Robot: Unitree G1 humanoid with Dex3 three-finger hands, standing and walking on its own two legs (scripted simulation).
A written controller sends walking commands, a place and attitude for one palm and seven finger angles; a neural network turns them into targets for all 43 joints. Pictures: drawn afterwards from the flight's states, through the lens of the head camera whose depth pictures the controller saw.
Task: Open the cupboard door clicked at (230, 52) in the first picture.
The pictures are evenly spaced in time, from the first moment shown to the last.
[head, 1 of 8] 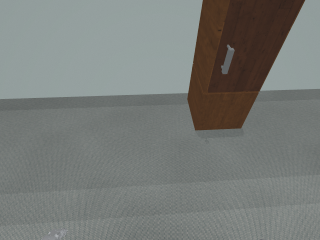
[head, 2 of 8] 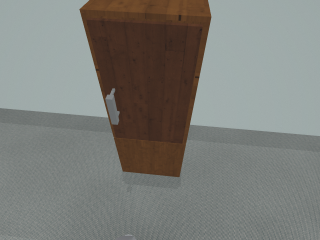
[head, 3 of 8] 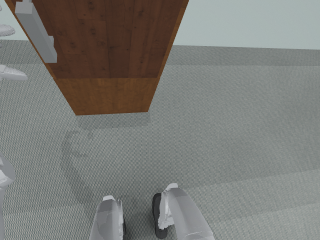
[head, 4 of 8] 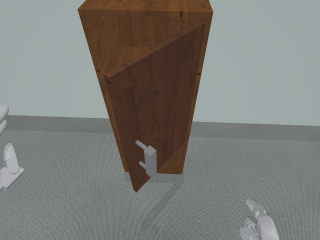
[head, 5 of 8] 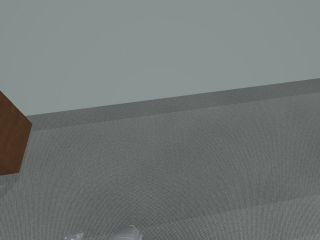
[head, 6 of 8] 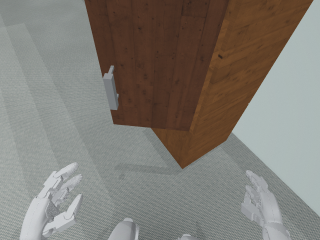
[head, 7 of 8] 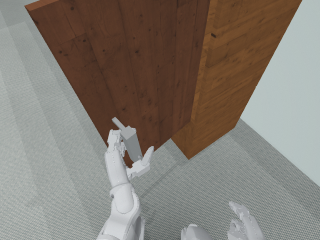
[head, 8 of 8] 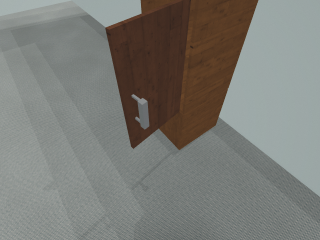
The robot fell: no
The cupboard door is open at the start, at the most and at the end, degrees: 0 99 99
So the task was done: yes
